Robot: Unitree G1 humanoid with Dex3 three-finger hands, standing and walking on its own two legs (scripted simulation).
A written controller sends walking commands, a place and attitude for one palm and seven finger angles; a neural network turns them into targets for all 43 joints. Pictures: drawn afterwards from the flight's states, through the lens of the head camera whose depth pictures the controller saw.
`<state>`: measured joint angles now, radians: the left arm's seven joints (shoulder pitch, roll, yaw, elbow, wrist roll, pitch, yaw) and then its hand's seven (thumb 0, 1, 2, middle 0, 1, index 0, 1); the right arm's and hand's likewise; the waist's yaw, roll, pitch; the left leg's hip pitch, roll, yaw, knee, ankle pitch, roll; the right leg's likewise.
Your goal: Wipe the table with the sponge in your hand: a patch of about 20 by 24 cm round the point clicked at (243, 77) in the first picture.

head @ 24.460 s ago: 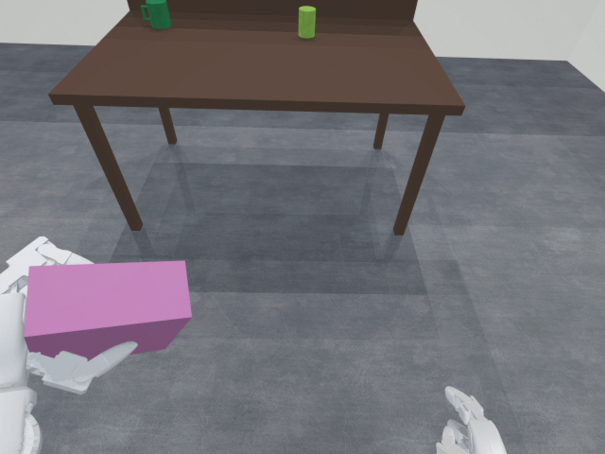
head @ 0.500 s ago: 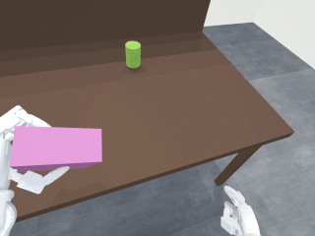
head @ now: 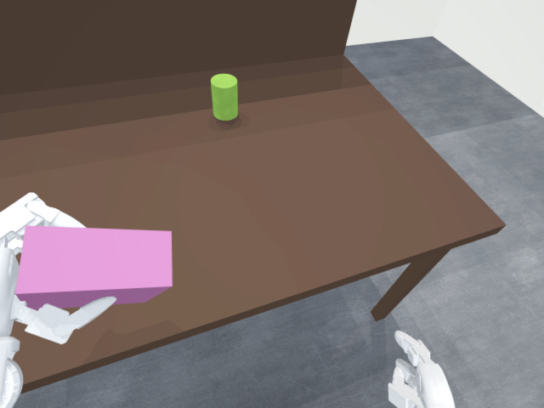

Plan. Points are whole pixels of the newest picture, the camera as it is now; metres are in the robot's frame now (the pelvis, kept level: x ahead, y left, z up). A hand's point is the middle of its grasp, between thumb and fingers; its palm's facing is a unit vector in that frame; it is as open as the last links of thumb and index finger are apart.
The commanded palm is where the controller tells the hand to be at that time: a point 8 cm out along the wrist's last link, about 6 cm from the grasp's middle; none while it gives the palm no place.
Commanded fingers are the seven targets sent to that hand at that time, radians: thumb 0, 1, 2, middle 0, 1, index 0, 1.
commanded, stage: look again from close up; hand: left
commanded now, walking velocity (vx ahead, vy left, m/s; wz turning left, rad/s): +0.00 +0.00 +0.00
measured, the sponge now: (119, 271) +0.24 +0.20 +0.12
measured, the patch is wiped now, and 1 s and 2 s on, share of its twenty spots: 0.00 0.00 0.00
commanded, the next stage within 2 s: turn the palm down, sponge in hand in 0.14 s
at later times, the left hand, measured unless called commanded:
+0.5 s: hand (79, 270) +0.23 +0.24 +0.14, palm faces +0.27 -0.78 -0.57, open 10.1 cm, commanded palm +0.17 +0.27 +0.17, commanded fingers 0.00 0.10 1.30 -1.20 -1.60 -1.20 -1.60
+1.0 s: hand (94, 296) +0.20 +0.22 +0.13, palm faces +0.25 -0.53 -0.81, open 10.1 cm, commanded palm +0.17 +0.25 +0.16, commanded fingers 0.00 0.10 1.30 -1.20 -1.60 -1.20 -1.60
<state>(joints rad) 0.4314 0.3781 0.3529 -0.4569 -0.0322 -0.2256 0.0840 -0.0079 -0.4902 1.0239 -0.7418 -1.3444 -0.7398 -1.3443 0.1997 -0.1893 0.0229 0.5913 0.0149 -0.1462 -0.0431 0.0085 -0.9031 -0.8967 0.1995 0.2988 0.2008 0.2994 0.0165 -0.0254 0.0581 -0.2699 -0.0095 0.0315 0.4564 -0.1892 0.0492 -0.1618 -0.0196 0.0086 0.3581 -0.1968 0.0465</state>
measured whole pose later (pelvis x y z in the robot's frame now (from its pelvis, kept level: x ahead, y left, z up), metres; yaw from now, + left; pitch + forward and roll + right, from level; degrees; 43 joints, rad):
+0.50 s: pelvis -0.01 -0.02 -0.01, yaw +1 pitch -1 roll +0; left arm 0.31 0.46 0.32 -0.42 0.06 0.10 -0.01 -0.01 -0.49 1.02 -0.74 -1.35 -0.74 -1.35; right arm 0.14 -0.23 0.06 0.58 0.01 -0.10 -0.01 0.01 -0.90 -0.90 0.20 0.30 0.20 0.30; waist 0.03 0.02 0.03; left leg -0.31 -0.02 0.03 0.56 -0.23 0.03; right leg -0.24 -0.02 0.01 0.56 -0.30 0.02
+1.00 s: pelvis +0.00 -0.07 -0.02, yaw +3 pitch +0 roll +0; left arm 0.36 0.58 0.34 -0.30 0.22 -0.07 0.00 -0.01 -0.49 1.03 -0.74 -1.34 -0.74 -1.34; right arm 0.19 -0.26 0.00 0.61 0.00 -0.09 -0.10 0.01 -0.90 -0.90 0.20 0.30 0.20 0.30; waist 0.06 0.06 0.00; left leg -0.39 0.04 -0.05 0.67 -0.28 -0.03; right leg -0.31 0.04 -0.06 0.68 -0.37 -0.05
